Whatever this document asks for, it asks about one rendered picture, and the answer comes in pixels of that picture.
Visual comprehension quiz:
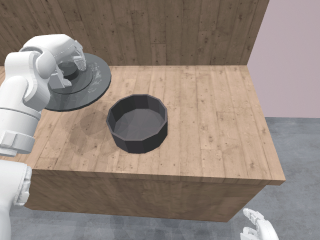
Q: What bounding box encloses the lid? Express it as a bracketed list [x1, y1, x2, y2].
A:
[44, 52, 112, 112]

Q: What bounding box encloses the right robot hand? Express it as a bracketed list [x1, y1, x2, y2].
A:
[240, 208, 279, 240]

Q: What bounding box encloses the left robot upper arm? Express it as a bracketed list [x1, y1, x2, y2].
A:
[0, 159, 32, 240]

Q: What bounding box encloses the pot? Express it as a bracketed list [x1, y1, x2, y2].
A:
[106, 94, 168, 154]

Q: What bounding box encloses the knob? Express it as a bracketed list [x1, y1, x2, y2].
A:
[57, 61, 80, 81]

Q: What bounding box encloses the table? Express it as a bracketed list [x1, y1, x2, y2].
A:
[0, 0, 286, 223]

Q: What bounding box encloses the left robot hand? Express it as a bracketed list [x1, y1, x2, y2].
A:
[23, 34, 86, 89]

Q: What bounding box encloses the robot left forearm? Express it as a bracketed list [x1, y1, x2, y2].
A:
[0, 44, 57, 157]

